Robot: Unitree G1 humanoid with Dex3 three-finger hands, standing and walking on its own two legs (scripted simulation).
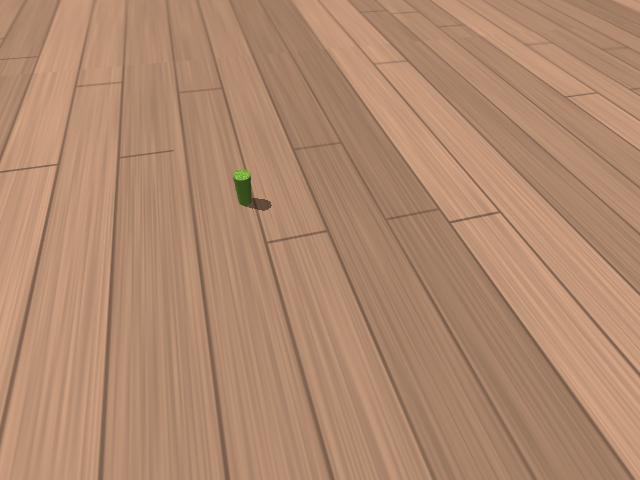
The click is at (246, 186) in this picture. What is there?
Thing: tapered cup
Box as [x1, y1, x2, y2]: [233, 170, 251, 205]
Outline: 237,170 233,173 233,179 237,191 237,196 239,202 243,205 246,205 251,201 249,172 246,170
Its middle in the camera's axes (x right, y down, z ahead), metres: -0.36 -0.24 +1.76
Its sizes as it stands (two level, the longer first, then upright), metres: 0.076 0.076 0.158
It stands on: the floor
